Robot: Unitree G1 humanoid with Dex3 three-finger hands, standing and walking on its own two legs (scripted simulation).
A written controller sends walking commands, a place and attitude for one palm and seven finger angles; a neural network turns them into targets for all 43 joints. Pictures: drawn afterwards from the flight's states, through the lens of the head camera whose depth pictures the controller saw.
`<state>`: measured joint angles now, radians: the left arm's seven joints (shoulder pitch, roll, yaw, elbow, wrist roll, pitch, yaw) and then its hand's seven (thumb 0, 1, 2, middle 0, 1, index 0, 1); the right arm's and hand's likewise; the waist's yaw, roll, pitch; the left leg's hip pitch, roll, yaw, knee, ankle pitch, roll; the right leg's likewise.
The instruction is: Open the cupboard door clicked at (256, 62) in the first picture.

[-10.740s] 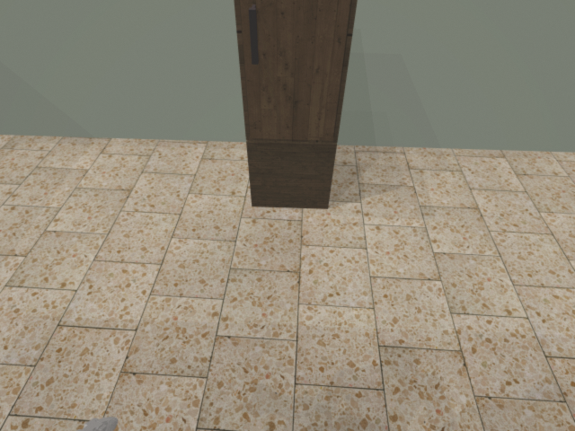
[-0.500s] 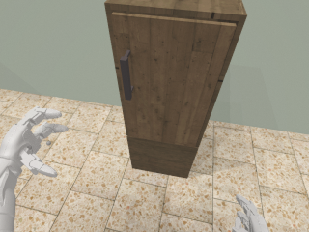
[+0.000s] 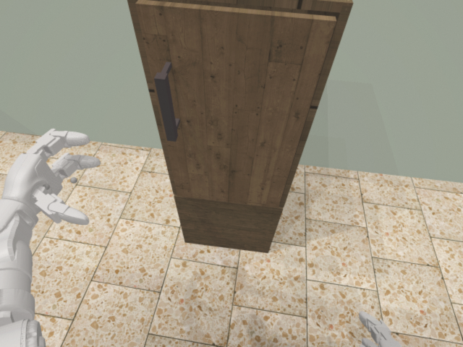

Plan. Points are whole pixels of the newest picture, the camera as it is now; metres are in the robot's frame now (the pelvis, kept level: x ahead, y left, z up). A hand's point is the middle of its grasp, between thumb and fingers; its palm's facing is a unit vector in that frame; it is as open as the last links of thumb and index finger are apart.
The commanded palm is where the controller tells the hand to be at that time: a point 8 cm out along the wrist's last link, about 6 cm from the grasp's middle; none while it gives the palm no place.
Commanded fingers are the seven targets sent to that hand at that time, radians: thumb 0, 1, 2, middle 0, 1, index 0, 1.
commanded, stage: move the hooked fingers beside the handle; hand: left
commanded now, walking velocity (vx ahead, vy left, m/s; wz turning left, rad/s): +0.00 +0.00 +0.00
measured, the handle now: (170, 103) +0.57 +0.15 +0.09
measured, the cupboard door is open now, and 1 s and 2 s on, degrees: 0 0 0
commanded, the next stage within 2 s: slide the fingers in behind the handle in 1.90 s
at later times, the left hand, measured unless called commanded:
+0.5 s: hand (107, 145) +0.44 +0.24 +0.10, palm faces -0.10 -0.99 +0.00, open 14.0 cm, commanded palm +0.42 +0.29 +0.10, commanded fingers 0.00 -0.50 0.30 -0.30 -1.20 -0.30 -1.20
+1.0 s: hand (137, 119) +0.52 +0.20 +0.09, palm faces -0.10 -1.00 +0.00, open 14.0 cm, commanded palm +0.50 +0.26 +0.09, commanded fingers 0.00 -0.50 0.30 -0.30 -1.20 -0.30 -1.20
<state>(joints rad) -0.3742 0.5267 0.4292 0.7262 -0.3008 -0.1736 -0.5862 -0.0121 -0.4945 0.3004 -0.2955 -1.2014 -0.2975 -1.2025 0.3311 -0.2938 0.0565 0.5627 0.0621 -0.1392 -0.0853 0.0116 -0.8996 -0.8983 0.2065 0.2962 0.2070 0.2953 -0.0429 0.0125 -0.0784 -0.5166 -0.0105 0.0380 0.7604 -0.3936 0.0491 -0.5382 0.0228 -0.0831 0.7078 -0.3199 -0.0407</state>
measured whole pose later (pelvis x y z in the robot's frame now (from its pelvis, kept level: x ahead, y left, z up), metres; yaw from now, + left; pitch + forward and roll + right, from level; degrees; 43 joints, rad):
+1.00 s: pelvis +0.01 +0.01 -0.02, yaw -1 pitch +18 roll -2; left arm -0.98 0.62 0.39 1.26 -0.11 -0.29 -0.41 -0.01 -0.50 0.30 -0.30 -1.20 -0.30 -1.20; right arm 0.41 -0.29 0.06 0.62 0.03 0.02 -0.05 0.01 -0.90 -0.90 0.21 0.30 0.21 0.30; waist -0.18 0.01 -0.08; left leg -0.74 0.00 0.04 0.87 -0.43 0.06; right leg -0.76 0.03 -0.08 0.79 -0.34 -0.03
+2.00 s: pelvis +0.01 +0.00 -0.02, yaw -2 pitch +20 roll -3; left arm -1.01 0.66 0.40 1.28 -0.10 -0.29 -0.40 -0.01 -0.49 0.30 -0.29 -1.20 -0.30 -1.20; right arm 0.44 -0.29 0.06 0.60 0.02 0.07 -0.04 0.00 -0.90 -0.90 0.21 0.30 0.21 0.29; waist -0.20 0.02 -0.09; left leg -0.80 0.02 0.03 0.90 -0.46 0.05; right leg -0.80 0.05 -0.09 0.80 -0.35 -0.04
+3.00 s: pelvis +0.02 +0.01 -0.02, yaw +1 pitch +19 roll -3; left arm -0.96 0.45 0.23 1.20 -0.16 -0.33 -0.20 -0.01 -0.50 0.30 -0.29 -1.20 -0.06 -1.14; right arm 0.43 -0.27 0.02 0.67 0.00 0.05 0.02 0.00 -0.90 -0.90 0.21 0.30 0.21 0.29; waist -0.14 0.03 -0.11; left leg -0.77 -0.01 0.00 0.91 -0.46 0.05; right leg -0.77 0.02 -0.12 0.81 -0.38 -0.04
